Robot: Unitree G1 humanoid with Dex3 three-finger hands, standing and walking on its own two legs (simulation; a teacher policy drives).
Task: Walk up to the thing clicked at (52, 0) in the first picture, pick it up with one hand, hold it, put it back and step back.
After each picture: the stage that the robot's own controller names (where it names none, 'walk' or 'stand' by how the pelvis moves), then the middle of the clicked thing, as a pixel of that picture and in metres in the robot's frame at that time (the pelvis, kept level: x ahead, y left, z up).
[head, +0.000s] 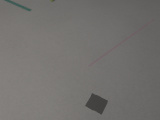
stand; out of the picture +2.35 +0.41 -0.72
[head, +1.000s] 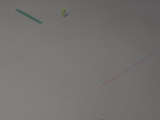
walk; (63, 12) +2.23 +0.17 -0.70
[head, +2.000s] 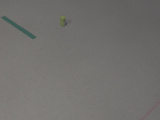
walk; (62, 21) +1.60 +0.14 -0.70
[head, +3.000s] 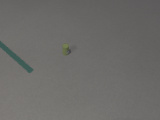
walk; (65, 49) +1.12 +0.14 -0.70
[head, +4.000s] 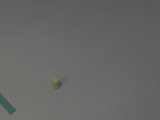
walk; (55, 83) +0.77 +0.16 -0.71
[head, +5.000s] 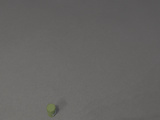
walk; (51, 110) +0.51 +0.18 -0.71
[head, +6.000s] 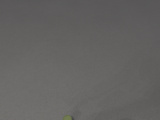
walk; out of the picture +0.47 +0.07 -0.70
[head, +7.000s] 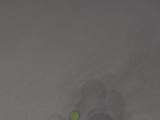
stand; (74, 117) +0.36 +0.00 -0.68
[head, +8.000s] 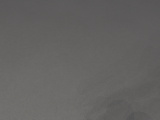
stand; out of the picture +0.36 +0.02 -0.71
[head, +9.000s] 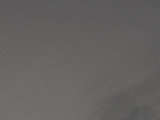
stand; out of the picture +0.32 +0.03 -0.72
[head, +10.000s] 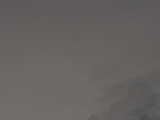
stand; out of the picture +0.31 +0.06 -0.70
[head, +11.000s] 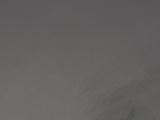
walk; out of the picture +0.30 +0.04 -0.72
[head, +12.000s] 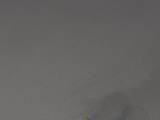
walk; out of the picture +0.36 -0.03 -0.68
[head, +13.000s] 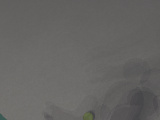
stand; (88, 118) +0.29 +0.01 -0.68
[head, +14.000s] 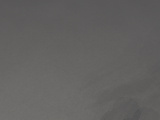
stand; out of the picture +0.32 +0.09 -0.71
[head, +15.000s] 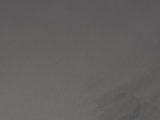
stand; out of the picture +0.29 +0.10 -0.73
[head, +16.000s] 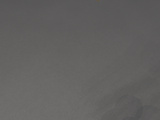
stand; out of the picture +0.29 +0.10 -0.72
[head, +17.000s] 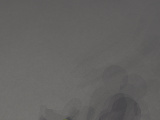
go down; out of the picture +0.30 +0.10 -0.69
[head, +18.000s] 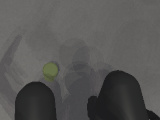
go down; (50, 72) +0.40 +0.08 -0.31
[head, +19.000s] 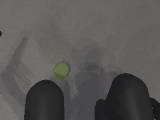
go down; (61, 72) +0.40 +0.06 -0.31
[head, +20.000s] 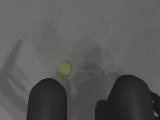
go down; (63, 71) +0.40 +0.06 -0.31
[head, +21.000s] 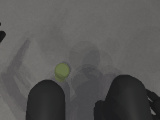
close in; (61, 73) +0.40 +0.06 -0.31
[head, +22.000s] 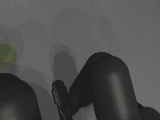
close in; (2, 58) +0.41 +0.11 -0.24
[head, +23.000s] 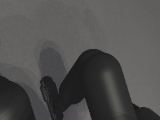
lift; out of the picture +0.42 +0.12 -0.24
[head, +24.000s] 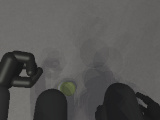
lift; (65, 88) +0.35 +0.05 -0.39
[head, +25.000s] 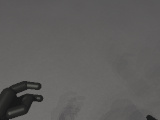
stand; out of the picture +0.27 +0.06 -0.67
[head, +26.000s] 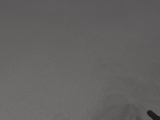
stand; out of the picture +0.27 +0.07 -0.66
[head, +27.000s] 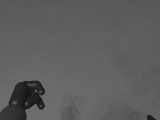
crouch; out of the picture +0.28 +0.07 -0.67
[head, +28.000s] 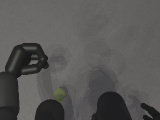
hold; (59, 95) +0.34 +0.07 -0.46
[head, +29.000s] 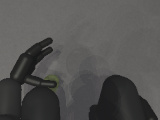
go down; (51, 84) +0.37 +0.07 -0.30
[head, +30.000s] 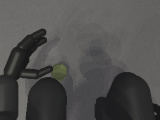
rise; (59, 73) +0.37 +0.07 -0.31
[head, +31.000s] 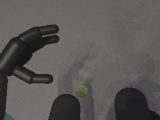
rise; (82, 92) +0.36 +0.06 -0.40
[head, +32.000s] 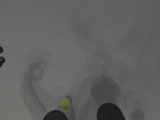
hold; (64, 104) +0.33 +0.06 -0.53
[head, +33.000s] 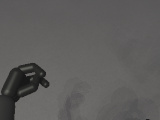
hold; out of the picture +0.26 +0.09 -0.68
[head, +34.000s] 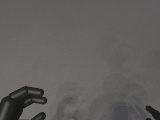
lower; out of the picture +0.30 +0.07 -0.61
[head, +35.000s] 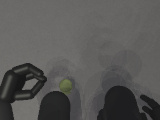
open; (66, 87) +0.36 +0.08 -0.41
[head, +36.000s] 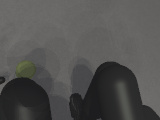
hold; (24, 72) +0.38 +0.09 -0.23
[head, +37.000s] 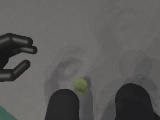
hold; (81, 86) +0.37 +0.05 -0.36
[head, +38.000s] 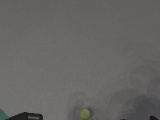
hold; (85, 115) +0.31 +0.07 -0.57
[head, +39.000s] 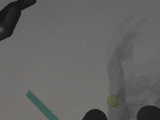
stand; (114, 102) +0.32 +0.06 -0.54
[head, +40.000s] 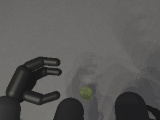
withdraw; (86, 93) +0.35 +0.05 -0.43
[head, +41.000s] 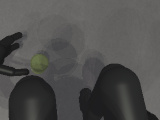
rise; (38, 64) +0.38 +0.08 -0.27
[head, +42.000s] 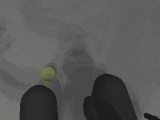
rise; (47, 75) +0.38 +0.07 -0.36
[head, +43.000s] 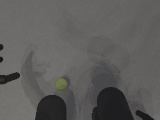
withdraw; (61, 85) +0.37 +0.07 -0.45
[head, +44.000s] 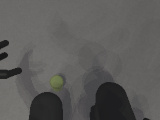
withdraw; (56, 83) +0.39 +0.07 -0.39
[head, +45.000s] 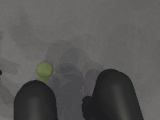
rise; (44, 72) +0.40 +0.08 -0.29
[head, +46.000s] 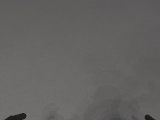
withdraw; out of the picture +0.31 +0.06 -0.64
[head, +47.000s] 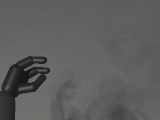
crouch; out of the picture +0.32 +0.07 -0.64
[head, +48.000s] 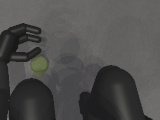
withdraw; (38, 66) +0.41 +0.09 -0.28
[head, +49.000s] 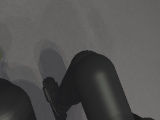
lower; out of the picture +0.41 +0.12 -0.25
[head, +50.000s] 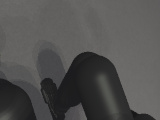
lower; out of the picture +0.41 +0.12 -0.25
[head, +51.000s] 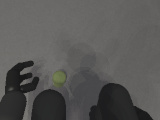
walk; (58, 79) +0.39 +0.06 -0.39
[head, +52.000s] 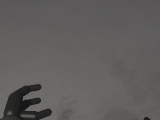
hold; out of the picture +0.31 +0.06 -0.67
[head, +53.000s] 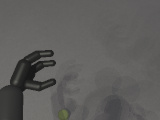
crouch; (63, 116) +0.34 +0.08 -0.62
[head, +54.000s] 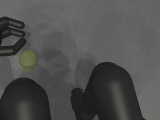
lower; (28, 61) +0.41 +0.09 -0.27
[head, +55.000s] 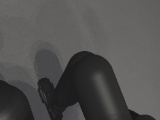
lower; out of the picture +0.42 +0.13 -0.26
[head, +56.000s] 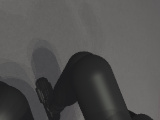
lower; out of the picture +0.41 +0.13 -0.26
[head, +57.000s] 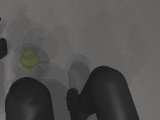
stand; (28, 61) +0.40 +0.11 -0.30
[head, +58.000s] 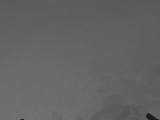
stand; out of the picture +0.33 +0.06 -0.64
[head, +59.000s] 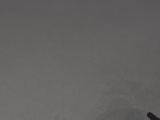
stand; out of the picture +0.31 +0.06 -0.66
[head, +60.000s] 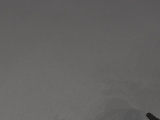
stand; out of the picture +0.31 +0.05 -0.66
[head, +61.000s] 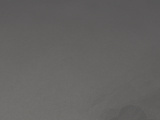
stand; out of the picture +0.33 +0.05 -0.72
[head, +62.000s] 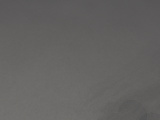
stand; out of the picture +0.31 +0.07 -0.73
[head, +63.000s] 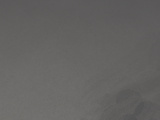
walk; out of the picture +0.31 +0.07 -0.72
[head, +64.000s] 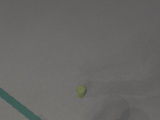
walk; (80, 91) +0.54 +0.00 -0.70
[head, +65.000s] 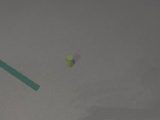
walk; (69, 61) +0.89 +0.06 -0.70
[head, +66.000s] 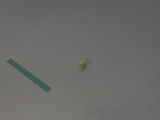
stand; (80, 65) +0.92 +0.02 -0.70
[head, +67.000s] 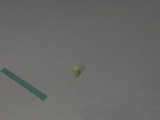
stand; (75, 71) +0.91 +0.04 -0.72
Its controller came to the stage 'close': yes
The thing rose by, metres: 0.01
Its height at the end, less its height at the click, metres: +0.00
